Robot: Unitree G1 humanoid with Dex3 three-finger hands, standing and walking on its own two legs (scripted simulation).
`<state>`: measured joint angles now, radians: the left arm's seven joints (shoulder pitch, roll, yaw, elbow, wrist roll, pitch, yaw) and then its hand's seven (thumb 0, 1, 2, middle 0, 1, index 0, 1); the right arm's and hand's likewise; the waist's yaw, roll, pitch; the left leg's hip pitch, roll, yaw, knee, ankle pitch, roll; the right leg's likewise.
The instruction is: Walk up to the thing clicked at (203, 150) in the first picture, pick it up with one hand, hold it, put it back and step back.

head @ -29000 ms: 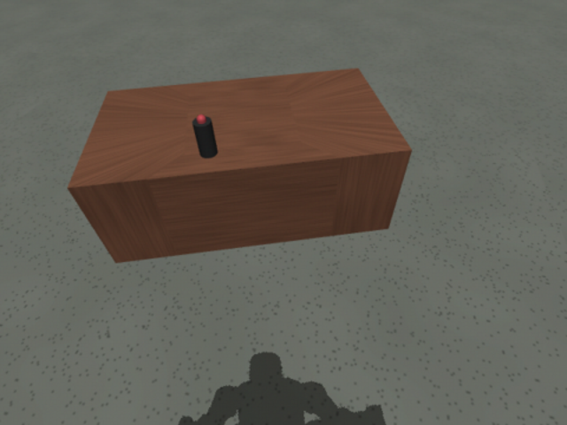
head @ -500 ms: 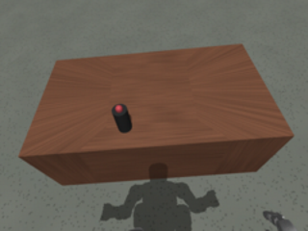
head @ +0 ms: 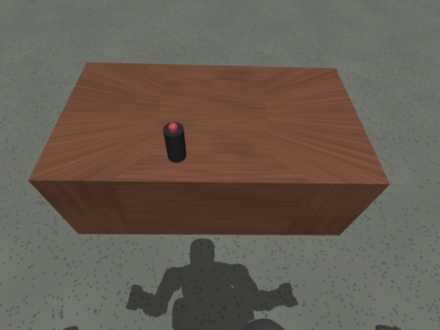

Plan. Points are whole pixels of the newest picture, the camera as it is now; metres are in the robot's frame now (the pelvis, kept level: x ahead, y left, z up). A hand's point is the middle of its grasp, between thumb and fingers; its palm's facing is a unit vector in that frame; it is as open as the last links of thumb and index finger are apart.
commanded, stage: step back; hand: left
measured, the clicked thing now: (175, 140) +0.74 +0.14 -0.24
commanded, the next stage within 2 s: none
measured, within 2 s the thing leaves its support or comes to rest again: neither
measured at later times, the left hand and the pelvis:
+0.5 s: hand out of the picture -0.04 +0.22 -0.14, palm faces +0.00 -0.89 -0.45, open 7.4 cm; pelvis -0.15 -0.05 -0.01, yaw +1 degrees
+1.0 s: hand out of the picture -0.25 +0.19 -0.15, palm faces -0.04 -0.90 -0.43, open 7.4 cm; pelvis -0.32 -0.08 -0.02, yaw -1 degrees
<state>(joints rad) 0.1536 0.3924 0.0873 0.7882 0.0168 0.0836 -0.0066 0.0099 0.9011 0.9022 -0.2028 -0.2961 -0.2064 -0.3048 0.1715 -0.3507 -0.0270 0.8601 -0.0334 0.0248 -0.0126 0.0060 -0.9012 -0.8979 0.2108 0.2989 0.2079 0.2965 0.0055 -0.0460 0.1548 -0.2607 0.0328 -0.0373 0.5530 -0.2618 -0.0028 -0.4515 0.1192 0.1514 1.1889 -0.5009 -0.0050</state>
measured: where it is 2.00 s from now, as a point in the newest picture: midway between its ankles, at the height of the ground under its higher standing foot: outside the picture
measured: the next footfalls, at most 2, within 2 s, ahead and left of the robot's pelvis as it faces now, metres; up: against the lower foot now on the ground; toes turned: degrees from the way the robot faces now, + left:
right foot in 0.18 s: -0.06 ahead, -0.17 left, +0.00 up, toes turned +1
left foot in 0.56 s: -0.15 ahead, +0.06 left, +0.00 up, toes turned +0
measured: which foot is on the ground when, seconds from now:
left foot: down 0.00-0.20, up 0.22-0.54, down 0.56-0.98, up 1.00-1.00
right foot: up 0.00-0.16, down 0.18-0.58, up 0.60-0.92, down 0.94-1.00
